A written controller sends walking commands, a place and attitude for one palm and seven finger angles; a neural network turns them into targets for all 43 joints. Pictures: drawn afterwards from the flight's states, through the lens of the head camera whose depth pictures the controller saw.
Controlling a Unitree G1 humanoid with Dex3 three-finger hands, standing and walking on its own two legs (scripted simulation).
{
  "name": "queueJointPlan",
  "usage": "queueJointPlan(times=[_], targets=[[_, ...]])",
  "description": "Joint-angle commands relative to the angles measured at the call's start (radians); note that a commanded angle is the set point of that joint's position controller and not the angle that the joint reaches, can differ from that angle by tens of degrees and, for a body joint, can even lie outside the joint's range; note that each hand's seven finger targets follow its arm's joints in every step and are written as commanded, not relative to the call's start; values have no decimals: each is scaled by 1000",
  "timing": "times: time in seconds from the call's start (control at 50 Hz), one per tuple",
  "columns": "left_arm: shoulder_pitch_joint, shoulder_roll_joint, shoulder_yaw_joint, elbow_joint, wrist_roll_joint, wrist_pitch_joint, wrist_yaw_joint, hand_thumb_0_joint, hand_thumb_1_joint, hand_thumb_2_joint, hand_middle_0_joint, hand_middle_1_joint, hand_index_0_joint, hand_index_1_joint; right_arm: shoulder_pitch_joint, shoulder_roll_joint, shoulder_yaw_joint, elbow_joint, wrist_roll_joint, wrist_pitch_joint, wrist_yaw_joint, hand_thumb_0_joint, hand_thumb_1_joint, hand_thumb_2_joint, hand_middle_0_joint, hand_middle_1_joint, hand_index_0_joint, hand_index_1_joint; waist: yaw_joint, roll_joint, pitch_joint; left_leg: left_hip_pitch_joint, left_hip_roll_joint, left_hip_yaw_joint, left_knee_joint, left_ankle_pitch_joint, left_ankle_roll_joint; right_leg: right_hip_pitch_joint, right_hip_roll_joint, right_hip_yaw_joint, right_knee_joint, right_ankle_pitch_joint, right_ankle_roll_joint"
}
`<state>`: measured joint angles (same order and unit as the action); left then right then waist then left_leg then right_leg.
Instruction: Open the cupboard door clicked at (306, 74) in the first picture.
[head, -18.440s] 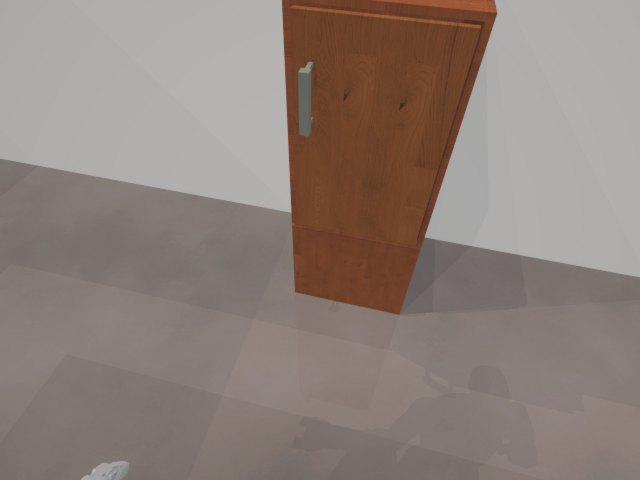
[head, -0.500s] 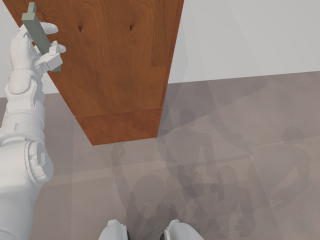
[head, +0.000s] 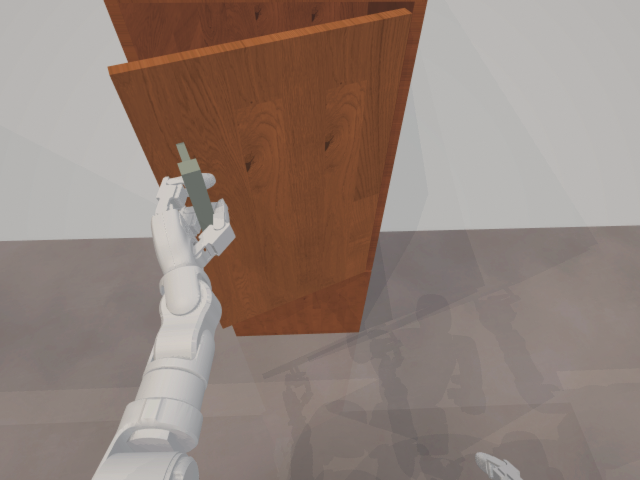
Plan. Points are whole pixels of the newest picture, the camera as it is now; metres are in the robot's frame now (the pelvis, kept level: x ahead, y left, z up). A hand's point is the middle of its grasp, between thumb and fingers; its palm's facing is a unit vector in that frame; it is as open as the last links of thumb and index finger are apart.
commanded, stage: pull the door open along its arc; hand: left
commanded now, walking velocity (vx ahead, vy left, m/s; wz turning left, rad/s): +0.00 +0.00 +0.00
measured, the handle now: (199, 198) +0.46 +0.16 +0.10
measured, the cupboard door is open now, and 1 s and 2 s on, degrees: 23 48 53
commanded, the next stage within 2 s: open thumb and fingers to let go in 0.40 s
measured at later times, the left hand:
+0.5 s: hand (315, 298) +0.31 +0.01 +0.09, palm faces +0.32 -0.95 -0.04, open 6.1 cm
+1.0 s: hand (304, 288) +0.32 +0.02 +0.09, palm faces +0.39 -0.92 -0.03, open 12.3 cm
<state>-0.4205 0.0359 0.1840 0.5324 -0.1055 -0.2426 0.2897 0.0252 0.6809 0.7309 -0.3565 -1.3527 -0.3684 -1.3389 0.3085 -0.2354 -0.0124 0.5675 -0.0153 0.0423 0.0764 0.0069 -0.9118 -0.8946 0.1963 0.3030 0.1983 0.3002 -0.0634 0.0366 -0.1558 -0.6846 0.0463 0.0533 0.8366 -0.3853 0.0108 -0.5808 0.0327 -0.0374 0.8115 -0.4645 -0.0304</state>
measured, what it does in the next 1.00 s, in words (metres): stands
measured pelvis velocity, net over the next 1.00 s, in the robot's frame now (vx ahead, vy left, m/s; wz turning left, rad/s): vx -0.02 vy -0.04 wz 0.08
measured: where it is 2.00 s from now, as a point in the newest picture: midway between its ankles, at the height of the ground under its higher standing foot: outside the picture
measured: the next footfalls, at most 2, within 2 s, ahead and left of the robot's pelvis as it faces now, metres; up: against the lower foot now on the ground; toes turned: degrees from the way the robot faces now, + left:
none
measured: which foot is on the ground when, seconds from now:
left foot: down 0.00-1.00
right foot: down 0.00-1.00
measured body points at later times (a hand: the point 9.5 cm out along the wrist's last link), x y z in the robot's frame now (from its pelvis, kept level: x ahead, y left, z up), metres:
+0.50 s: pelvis -0.02 -0.04 +0.00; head -0.01 -0.06 +0.45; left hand +0.28 +0.06 +0.10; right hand +0.15 -0.25 -0.10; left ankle +0.01 +0.11 -0.70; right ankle -0.04 -0.10 -0.70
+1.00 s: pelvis -0.02 -0.04 +0.00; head +0.00 -0.07 +0.45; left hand +0.29 +0.07 +0.09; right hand +0.16 -0.25 -0.11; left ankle +0.01 +0.11 -0.70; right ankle -0.04 -0.10 -0.70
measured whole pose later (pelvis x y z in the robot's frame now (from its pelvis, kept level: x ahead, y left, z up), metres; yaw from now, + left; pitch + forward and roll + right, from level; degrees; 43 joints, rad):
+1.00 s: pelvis -0.02 -0.04 +0.00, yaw +5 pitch +7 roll +1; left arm -0.16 -0.13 -0.21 0.28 0.06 -0.09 0.63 0.01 -0.23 0.42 -0.32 -1.23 -0.31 -1.22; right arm 0.19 -0.19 0.00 0.62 -0.05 0.07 0.03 0.01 -0.91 -0.89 0.20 0.30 0.20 0.30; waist -0.02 0.04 -0.11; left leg -0.56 0.02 -0.03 0.78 -0.33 -0.04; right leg -0.46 0.02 -0.12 0.82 -0.48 -0.09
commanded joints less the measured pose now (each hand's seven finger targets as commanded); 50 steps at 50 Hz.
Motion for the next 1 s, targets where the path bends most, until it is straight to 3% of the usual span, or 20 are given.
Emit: queueJointPlan(times=[0.0, 0.06, 0.1, 0.14, 0.22, 0.24, 0.3, 0.38, 0.44, 0.48, 0.54, 0.64, 0.7, 0.78, 0.88, 0.94, 0.98], targets=[[-159, 12, -78, -304, 114, -12, 221, 0, 900, 900, -400, -1350, -400, -1350, 13, -101, -51, -100, -28, -33, 7, 0, -900, -900, 200, 300, 200, 300, 37, -27, -307, 303, -33, -37, -43, 472, 3, 106, 14, -33, -54, 549, 17], [-189, -69, -177, -346, 168, 32, 295, 0, 900, 900, -400, -1350, -400, -1350, -26, -98, -53, -105, -38, -21, 1, 0, -900, -900, 200, 300, 200, 300, 6, -73, -265, 294, -33, -41, -54, 383, 6, 94, 7, -27, -80, 488, 19], [-170, -131, -243, -376, 185, 47, 315, 0, 900, 900, -400, -1350, -400, -1350, -57, -90, -52, -113, -40, -16, -8, 0, -900, -900, 200, 300, 200, 300, 1, -91, -246, 298, -34, -40, -64, 342, 6, 103, 0, -21, -99, 462, 18], [-150, -166, -290, -413, 194, 55, 324, 0, 900, 900, -400, -1350, -400, -1350, -79, -82, -51, -119, -43, -15, -16, 0, -900, -900, 200, 300, 200, 300, 1, -112, -233, 300, -35, -41, -68, 321, 8, 116, -4, -14, -113, 453, 17], [-57, -260, -394, -478, 213, 66, 323, 0, 900, 900, -400, -1350, -400, -1350, -129, -57, -43, -131, -39, -19, -18, 0, -900, -900, 200, 300, 200, 300, 16, -78, -222, 325, -37, -43, -74, 318, 4, 135, -18, -15, -120, 465, 11], [-31, -269, -409, -484, 218, 70, 321, 0, 900, 900, -400, -1350, -400, -1350, -133, -55, -42, -132, -40, -21, -19, 0, -900, -900, 200, 300, 200, 300, 12, -111, -211, 323, -35, -48, -74, 315, 5, 139, -17, -16, -125, 463, 12], [39, -317, -464, -538, 217, 83, 323, 0, 900, 900, -400, -1350, -400, -1350, -174, -39, -32, -143, -36, -28, -18, 0, -900, -900, 200, 300, 200, 300, 24, -95, -192, 323, -41, -50, -79, 289, 3, 157, -30, -10, -140, 459, 13], [152, -315, -458, -581, 187, 114, 327, 0, 900, 900, -400, -1350, -400, -1350, -218, -28, -17, -151, -29, -34, -22, 0, -900, -900, 200, 300, 200, 300, 52, -104, -163, 318, -52, -51, -92, 244, -2, 192, -46, 10, -183, 420, 18], [35, -277, -417, -546, 180, 131, 353, 0, 900, 900, -400, -1350, -400, -1350, -241, -25, -6, -124, -34, -37, -37, 0, -900, -900, 200, 300, 200, 300, 40, -122, -87, 289, -62, -57, -81, 180, -2, 156, -67, 48, -241, 320, 28], [-99, -235, -361, -477, 170, 134, 377, 0, 900, 900, -400, -1350, -400, -1350, -259, -24, 2, -90, -38, -36, -51, 0, -900, -900, 200, 300, 200, 300, 22, -167, -44, 257, -67, -67, -72, 132, 0, 117, -84, 81, -275, 237, 39], [-100, -239, -355, -456, 176, 123, 378, 0, 690, 810, -385, -1327, -385, -1327, -260, -20, -3, -77, -44, -39, -58, 0, -900, -900, 200, 300, 200, 300, 36, -160, -85, 256, -71, -73, -72, 142, -2, 139, -95, 105, -274, 248, 39], [-24, -276, -390, -456, 193, 104, 347, 0, 340, 660, -360, -1290, -360, -1290, -219, -21, -16, -86, -46, -34, -49, 0, -900, -900, 200, 300, 200, 300, 49, -144, -219, 275, -67, -68, -78, 244, -2, 205, -83, 56, -166, 522, 44], [-29, -277, -402, -490, 183, 96, 329, 0, 130, 570, -345, -1268, -345, -1268, -204, -25, -20, -95, -41, -29, -47, 0, -900, -900, 200, 300, 200, 300, 38, -159, -223, 277, -68, -63, -70, 260, -2, 220, -90, 58, -161, 603, 55], [-2, -275, -404, -503, 173, 95, 319, 0, -150, 450, -325, -1237, -325, -1237, -208, -28, -20, -105, -37, -24, -52, 0, -900, -900, 200, 300, 200, 300, 35, -193, -196, 271, -69, -65, -72, 249, 0, 222, -92, 61, -174, 600, 59], [-67, -270, -409, -480, 184, 91, 326, 0, -500, 300, -300, -1200, -300, -1200, -219, -29, -15, -93, -35, -27, -58, 0, -900, -900, 200, 300, 200, 300, 23, -160, -136, 264, -67, -71, -66, 211, 2, 160, -91, 69, -192, 483, 53], [-47, -274, -415, -476, 191, 89, 327, 0, -500, 300, -292, -1150, -292, -1150, -218, -29, -19, -96, -38, -26, -57, 0, -900, -900, 200, 300, 200, 300, 34, -135, -168, 265, -67, -74, -65, 216, 2, 166, -85, 61, -177, 469, 43], [-79, -281, -421, -461, 193, 91, 332, 0, -500, 300, -275, -1050, -275, -1050, -220, -29, -17, -91, -35, -23, -58, 0, -900, -900, 200, 300, 200, 300, 24, -130, -166, 273, -66, -69, -66, 214, 3, 149, -80, 52, -174, 449, 41]])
